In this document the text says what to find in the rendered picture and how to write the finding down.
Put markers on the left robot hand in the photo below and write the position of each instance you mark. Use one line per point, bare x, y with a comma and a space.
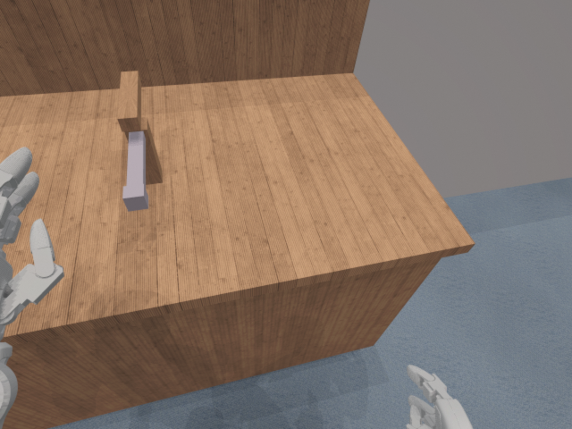
33, 282

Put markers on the counter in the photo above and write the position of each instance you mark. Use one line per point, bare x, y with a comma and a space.
287, 221

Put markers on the left robot forearm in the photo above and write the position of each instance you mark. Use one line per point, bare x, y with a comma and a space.
8, 382

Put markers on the right robot hand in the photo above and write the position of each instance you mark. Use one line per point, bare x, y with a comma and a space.
447, 412

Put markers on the tap lever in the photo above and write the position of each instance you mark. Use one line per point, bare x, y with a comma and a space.
134, 194

